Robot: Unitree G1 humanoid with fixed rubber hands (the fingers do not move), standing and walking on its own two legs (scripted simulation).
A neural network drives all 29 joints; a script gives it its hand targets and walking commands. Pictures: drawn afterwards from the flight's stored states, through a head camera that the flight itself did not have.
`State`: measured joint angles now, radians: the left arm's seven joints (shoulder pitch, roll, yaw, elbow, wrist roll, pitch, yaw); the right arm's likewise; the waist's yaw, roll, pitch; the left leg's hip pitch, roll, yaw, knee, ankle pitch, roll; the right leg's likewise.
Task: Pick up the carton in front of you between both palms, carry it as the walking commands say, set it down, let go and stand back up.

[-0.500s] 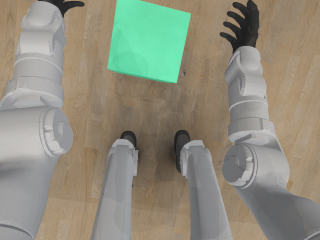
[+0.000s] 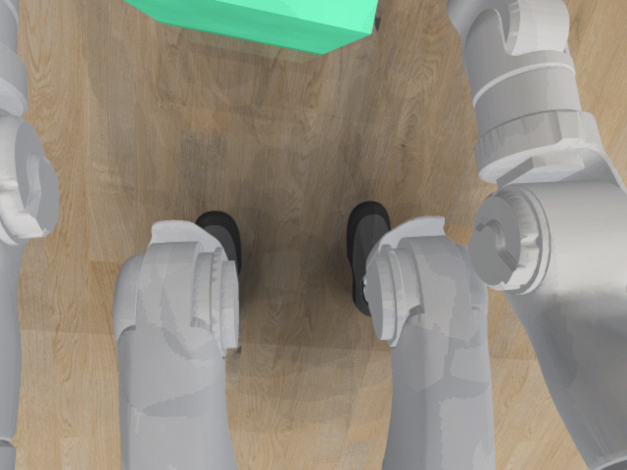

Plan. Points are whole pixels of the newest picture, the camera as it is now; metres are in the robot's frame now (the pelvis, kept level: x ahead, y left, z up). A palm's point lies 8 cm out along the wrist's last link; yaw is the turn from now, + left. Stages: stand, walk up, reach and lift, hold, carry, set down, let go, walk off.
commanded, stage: reach and lift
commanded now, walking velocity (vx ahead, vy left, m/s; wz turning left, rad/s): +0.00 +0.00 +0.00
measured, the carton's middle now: out of the picture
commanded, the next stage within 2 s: none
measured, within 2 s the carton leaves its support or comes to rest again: leaves its support in 0.92 s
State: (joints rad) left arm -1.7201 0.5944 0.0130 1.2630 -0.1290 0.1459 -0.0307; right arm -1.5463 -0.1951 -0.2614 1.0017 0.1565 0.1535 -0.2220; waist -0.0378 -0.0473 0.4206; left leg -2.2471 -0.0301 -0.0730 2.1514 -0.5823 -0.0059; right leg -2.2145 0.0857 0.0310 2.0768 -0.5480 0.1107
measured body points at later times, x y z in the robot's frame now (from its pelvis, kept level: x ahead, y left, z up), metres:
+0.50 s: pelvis +0.01 +0.00 -0.01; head +0.39 +0.05 +0.20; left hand +0.60 +0.23 -0.20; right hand +0.57 -0.11 -0.20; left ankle +0.10 +0.12 -0.36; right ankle +0.13 -0.14 -0.36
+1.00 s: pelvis +0.01 +0.00 -0.02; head +0.38 +0.06 +0.23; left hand +0.58 +0.21 -0.18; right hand +0.58 -0.09 -0.18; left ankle +0.10 +0.12 -0.36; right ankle +0.13 -0.14 -0.36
